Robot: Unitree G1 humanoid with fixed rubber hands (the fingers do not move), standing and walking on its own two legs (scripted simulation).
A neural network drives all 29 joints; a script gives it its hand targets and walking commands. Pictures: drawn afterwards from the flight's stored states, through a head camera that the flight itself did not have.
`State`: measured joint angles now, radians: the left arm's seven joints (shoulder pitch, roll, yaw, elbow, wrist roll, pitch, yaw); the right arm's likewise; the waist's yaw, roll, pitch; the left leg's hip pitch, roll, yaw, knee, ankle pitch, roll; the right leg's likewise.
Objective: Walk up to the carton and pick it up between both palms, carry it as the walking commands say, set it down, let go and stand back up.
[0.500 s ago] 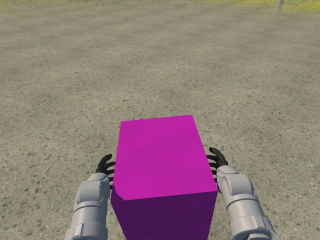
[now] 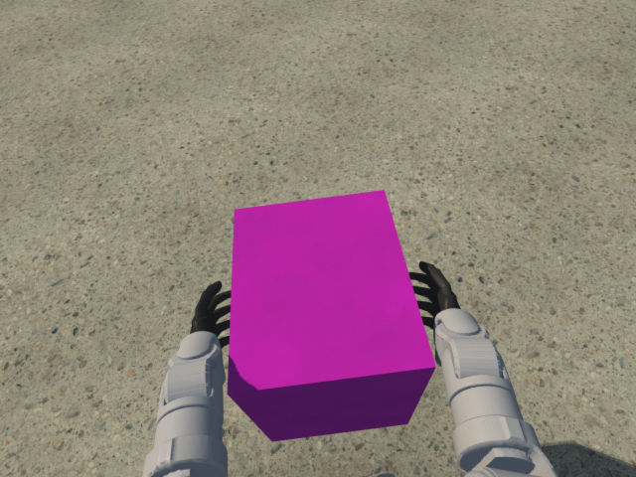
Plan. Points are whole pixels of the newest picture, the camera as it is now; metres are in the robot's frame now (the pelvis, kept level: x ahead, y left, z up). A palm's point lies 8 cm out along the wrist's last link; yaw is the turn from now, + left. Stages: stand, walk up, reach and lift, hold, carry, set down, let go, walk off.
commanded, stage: set down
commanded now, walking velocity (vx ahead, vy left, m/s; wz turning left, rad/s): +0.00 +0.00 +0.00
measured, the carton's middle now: (325, 322) +0.36 +0.03 -0.12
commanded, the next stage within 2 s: none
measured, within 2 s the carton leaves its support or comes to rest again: neither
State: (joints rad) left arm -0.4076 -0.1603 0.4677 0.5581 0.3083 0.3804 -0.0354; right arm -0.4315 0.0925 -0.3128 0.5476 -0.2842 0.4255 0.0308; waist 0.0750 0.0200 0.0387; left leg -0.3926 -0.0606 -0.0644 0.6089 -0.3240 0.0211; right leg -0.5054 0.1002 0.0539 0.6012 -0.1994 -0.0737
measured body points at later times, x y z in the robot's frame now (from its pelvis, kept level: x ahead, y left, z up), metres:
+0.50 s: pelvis -0.02 +0.03 -0.05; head +0.15 +0.00 +0.37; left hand +0.33 +0.23 -0.12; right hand +0.35 -0.09 -0.14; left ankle -0.01 +0.13 -0.72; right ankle +0.06 -0.06 -0.72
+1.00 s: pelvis -0.03 +0.04 -0.12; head +0.16 +0.02 +0.28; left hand +0.37 +0.21 -0.20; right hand +0.39 -0.11 -0.21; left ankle -0.01 +0.13 -0.72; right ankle +0.06 -0.06 -0.72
